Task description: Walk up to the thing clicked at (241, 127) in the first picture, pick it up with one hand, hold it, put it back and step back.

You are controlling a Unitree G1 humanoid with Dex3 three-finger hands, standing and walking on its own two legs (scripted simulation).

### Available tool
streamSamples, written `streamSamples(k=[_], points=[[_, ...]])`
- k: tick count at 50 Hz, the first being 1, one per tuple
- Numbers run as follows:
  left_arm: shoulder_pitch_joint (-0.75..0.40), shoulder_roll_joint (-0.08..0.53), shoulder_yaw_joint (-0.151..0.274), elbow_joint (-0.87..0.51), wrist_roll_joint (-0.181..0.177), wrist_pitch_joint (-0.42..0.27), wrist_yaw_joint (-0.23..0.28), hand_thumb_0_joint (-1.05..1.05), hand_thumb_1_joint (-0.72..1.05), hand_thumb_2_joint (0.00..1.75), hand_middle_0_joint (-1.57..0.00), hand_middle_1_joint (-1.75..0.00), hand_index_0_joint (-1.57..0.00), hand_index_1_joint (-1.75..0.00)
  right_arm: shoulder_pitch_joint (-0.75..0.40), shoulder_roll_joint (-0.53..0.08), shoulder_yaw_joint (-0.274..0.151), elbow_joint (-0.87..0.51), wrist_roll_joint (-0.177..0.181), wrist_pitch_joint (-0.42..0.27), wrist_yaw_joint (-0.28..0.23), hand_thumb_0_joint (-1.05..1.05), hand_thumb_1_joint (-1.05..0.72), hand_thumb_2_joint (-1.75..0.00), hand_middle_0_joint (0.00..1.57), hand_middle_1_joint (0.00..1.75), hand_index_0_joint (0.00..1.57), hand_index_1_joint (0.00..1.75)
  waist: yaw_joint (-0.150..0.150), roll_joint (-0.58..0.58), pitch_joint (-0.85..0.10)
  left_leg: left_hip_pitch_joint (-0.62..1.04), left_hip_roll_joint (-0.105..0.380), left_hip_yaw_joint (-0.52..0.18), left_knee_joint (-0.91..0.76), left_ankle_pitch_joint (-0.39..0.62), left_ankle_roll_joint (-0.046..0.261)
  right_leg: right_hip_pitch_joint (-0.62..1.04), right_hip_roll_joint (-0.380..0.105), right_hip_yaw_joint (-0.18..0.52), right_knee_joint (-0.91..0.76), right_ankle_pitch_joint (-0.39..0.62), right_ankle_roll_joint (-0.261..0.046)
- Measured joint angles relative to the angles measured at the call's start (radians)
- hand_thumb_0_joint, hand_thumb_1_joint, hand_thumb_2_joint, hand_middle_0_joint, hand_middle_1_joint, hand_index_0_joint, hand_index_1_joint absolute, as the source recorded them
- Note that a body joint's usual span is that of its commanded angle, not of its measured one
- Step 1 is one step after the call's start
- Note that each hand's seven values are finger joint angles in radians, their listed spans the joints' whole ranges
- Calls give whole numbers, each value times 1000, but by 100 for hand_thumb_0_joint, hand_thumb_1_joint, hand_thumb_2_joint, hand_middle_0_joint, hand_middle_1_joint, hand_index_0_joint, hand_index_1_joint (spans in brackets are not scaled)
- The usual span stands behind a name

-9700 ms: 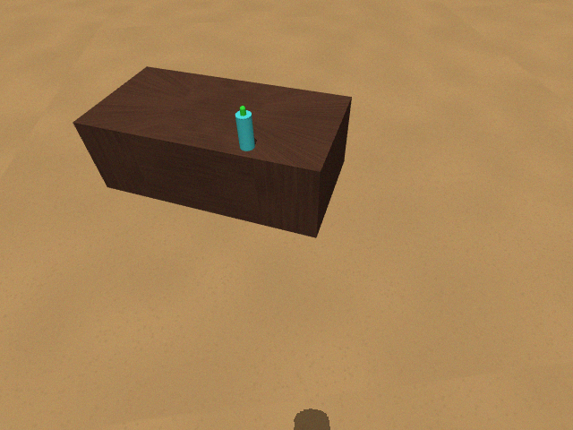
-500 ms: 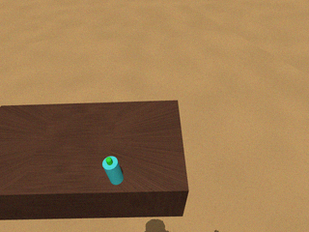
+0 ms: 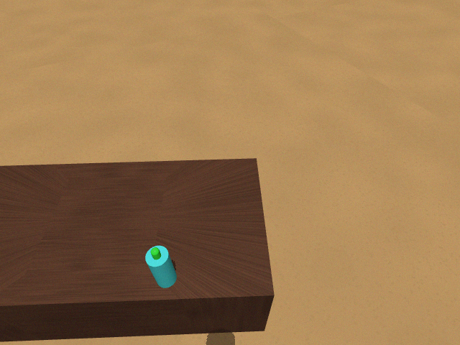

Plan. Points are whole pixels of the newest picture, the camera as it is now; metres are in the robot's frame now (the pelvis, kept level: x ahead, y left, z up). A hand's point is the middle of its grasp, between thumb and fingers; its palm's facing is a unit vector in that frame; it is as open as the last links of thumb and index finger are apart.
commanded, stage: walk up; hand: left
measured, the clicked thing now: (160, 265) +0.42 +0.22 -0.30
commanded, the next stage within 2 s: stand in 0.86 s
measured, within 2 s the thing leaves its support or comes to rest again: neither
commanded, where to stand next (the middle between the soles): +0.05 +0.00 m, yaw +1 degrees
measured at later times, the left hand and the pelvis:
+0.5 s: hand out of the picture +0.10 +0.25 -0.15, palm faces -0.03 -0.93 -0.36, open 7.4 cm; pelvis +0.01 +0.00 +0.00, yaw -1 degrees
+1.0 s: hand out of the picture +0.10 +0.25 -0.15, palm faces -0.03 -0.94 -0.35, open 7.4 cm; pelvis +0.00 +0.00 +0.01, yaw +0 degrees
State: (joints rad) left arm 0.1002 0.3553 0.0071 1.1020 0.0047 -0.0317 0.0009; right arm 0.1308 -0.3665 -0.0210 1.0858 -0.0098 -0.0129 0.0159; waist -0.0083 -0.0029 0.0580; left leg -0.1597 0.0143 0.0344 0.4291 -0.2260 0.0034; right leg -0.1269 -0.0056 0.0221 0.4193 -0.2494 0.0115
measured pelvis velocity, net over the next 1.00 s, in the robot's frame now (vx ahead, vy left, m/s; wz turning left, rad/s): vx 0.00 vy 0.00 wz -0.01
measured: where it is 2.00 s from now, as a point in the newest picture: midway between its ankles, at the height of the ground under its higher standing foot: outside the picture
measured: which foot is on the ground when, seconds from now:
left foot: down 0.00-1.00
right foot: down 0.00-1.00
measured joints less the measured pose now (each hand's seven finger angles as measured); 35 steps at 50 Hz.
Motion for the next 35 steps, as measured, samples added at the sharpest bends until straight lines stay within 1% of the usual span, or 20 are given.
streamSamples(k=[14, 35], points=[[-40, -10, 0, 31, 5, 4, 3, 1, 90, 90, -20, -30, -20, -30, -55, 17, -5, 21, 0, 5, -3, 1, -90, -90, 20, 30, 21, 30, -3, 11, -6, 43, 1, 7, -52, 14, -2, 41, 1, 6, -53, 17, 1], [-15, -12, 5, 44, 11, 11, 4, 1, 90, 90, -20, -30, -20, -30, -37, 19, -7, 47, -3, 13, -4, 1, -90, -90, 20, 30, 21, 30, -2, 6, 2, 58, -2, 12, -76, 22, 1, 54, -3, 11, -77, 26, 5]])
